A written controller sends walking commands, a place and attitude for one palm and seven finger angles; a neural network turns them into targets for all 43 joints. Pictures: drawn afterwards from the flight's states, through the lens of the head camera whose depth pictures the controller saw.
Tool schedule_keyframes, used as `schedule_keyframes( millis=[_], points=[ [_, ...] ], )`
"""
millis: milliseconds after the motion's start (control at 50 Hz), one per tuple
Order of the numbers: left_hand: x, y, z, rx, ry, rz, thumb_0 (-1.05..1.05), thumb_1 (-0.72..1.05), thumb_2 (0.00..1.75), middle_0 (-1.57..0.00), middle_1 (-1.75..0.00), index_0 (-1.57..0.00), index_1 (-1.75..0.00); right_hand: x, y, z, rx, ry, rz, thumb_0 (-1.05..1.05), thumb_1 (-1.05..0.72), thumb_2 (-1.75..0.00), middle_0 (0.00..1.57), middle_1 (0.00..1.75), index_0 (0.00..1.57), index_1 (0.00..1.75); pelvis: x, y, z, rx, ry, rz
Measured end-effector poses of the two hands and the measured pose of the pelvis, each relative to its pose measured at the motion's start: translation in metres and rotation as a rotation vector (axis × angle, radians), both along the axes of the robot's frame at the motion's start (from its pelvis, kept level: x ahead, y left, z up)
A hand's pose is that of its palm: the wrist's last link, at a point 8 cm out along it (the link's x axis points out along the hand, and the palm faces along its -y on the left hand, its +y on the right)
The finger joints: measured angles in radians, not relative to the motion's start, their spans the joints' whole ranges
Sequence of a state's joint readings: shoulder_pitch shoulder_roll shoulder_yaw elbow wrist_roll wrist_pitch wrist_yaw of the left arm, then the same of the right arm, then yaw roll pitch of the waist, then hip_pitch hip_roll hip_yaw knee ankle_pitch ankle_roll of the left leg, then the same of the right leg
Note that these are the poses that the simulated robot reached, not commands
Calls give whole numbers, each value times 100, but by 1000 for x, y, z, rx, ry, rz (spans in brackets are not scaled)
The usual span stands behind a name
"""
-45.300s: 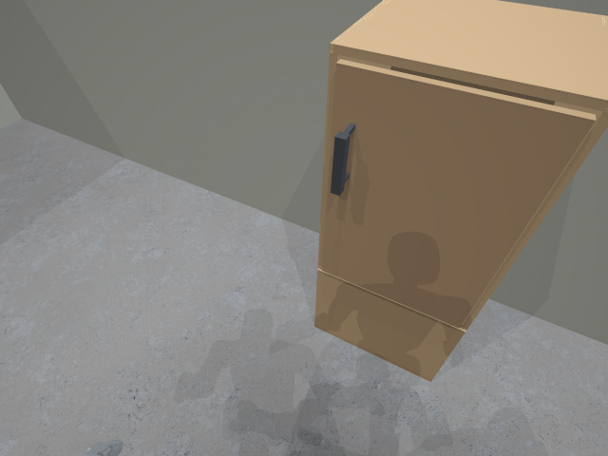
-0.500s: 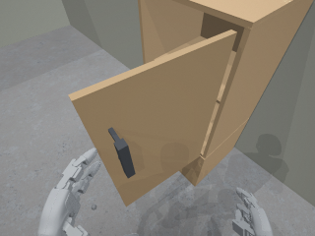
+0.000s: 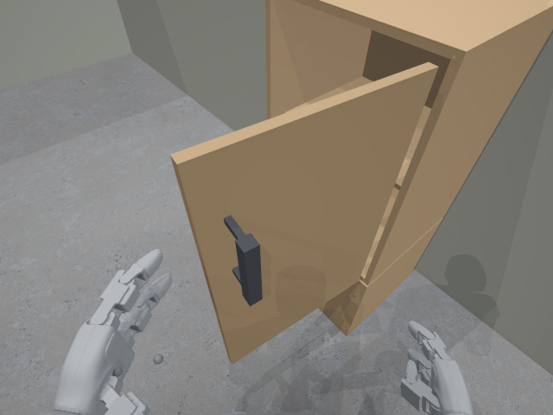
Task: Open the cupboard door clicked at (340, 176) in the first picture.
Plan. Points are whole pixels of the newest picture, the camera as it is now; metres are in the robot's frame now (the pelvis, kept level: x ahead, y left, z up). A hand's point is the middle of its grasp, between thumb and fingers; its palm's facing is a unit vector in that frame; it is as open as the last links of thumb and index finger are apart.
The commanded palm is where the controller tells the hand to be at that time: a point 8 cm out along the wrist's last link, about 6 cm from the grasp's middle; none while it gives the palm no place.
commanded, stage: draw the hand back to the body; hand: left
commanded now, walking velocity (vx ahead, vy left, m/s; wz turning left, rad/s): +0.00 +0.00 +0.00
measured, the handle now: (242, 261) +0.30 +0.08 +0.10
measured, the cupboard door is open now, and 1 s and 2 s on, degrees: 83 83 83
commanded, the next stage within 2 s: step back with the hand held close in 1.40 s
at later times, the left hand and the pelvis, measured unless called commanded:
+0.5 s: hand (94, 321) +0.18 +0.21 +0.15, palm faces +0.23 -0.93 -0.30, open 15.1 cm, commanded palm +0.14 +0.26 +0.17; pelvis +0.01 +0.01 +0.03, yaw +0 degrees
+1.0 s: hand (62, 249) +0.23 +0.24 +0.20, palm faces +0.42 -0.81 -0.42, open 9.3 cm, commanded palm +0.18 +0.28 +0.23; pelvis +0.04 -0.01 +0.06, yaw -1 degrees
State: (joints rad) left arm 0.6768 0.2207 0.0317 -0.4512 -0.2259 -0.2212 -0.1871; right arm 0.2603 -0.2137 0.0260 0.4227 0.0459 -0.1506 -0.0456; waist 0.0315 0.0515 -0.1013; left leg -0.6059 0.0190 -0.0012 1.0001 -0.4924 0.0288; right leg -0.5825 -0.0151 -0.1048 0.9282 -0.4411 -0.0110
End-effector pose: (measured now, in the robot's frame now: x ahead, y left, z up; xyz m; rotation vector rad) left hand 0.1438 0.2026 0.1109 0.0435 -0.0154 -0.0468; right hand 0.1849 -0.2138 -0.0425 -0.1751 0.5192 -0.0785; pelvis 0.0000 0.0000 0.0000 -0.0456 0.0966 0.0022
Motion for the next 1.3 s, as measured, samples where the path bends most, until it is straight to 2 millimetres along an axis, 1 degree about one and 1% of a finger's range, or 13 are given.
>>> schedule_keyframes(
  millis=[80, 160, 240, 340, 400, 520, 600, 760, 940, 1080, 1180, 1240, 1300],
  points=[
    [3, 8, 11, 20, -8, 11, -2, -50, 30, -16, -30, -15, -30, -5, 8, 2, 15, 0, -2, 1, -91, -90, 21, 30, 20, 30, 0, 5, 4, -2, -18, -1],
    [6, 16, 13, 26, 26, 18, -2, -50, 30, -16, -30, -15, -30, -9, 11, 4, 14, 6, -1, 1, -90, -90, 21, 30, 20, 30, 1, 7, 8, -2, -33, -3],
    [8, 24, 17, 33, 44, 26, -2, -50, 30, -16, -30, -15, -30, -11, 11, 9, 2, 7, 0, 1, -90, -90, 21, 30, 21, 30, 3, 8, 13, -2, -44, -4],
    [8, 38, 31, 50, 17, 47, -2, -47, 32, -16, -30, -15, -30, -8, 7, 15, -13, -3, 4, 1, -90, -90, 21, 30, 21, 30, 7, 8, 19, -3, -59, -1],
    [7, 45, 43, 179, 20, 146, -2, -42, 34, -16, -30, -16, -30, -4, 5, 21, -34, 0, 0, 1, -90, -90, 21, 30, 20, 30, 10, 8, 24, -1, -78, -6],
    [5, 53, 54, 271, 50, 308, -1, -25, 41, -17, -30, -16, -30, 3, 5, 26, -45, 28, -2, 1, -91, -90, 21, 30, 20, 30, 14, 7, 36, 8, -110, -6],
    [10, 58, 62, 312, 49, 357, -1, -13, 46, -17, -30, -17, -30, 8, 6, 25, -47, 58, 13, 1, -91, -90, 21, 30, 20, 30, 19, 6, 43, 16, -127, -5],
    [26, 66, 90, 378, -21, 416, -1, 15, 58, -18, -30, -18, -30, 20, 4, 23, -29, 95, 29, 1, -90, -90, 21, 30, 21, 30, 30, 0, 51, 29, -150, -11],
    [38, 72, 106, 408, -58, 464, 0, 46, 72, -20, -30, -19, -30, 31, -13, 25, -34, 124, 16, 1, -90, -90, 21, 30, 21, 30, 38, -11, 56, 34, -165, -19],
    [43, 73, 123, 425, -121, 497, 0, 69, 82, -21, -30, -20, -30, 33, -27, 25, -42, 134, 4, 1, -91, -90, 21, 30, 20, 30, 39, -18, 58, 35, -175, -20],
    [45, 69, 117, 409, -100, 491, 0, 81, 87, -21, -30, -21, -30, 29, -34, 23, -33, 150, -11, 1, -91, -90, 20, 30, 20, 30, 37, -22, 59, 37, -176, -24],
    [44, 65, 110, 399, -69, 476, 1, 85, 88, -21, -30, -21, -30, 25, -37, 22, -35, 160, -17, 1, -91, -90, 20, 30, 20, 29, 36, -24, 59, 37, -177, -27],
    [41, 61, 109, 397, -65, 466, 1, 87, 89, -21, -30, -21, -30, 21, -39, 21, -38, 165, -21, 1, -91, -90, 20, 30, 20, 29, 35, -25, 59, 37, -179, -27]
  ],
)
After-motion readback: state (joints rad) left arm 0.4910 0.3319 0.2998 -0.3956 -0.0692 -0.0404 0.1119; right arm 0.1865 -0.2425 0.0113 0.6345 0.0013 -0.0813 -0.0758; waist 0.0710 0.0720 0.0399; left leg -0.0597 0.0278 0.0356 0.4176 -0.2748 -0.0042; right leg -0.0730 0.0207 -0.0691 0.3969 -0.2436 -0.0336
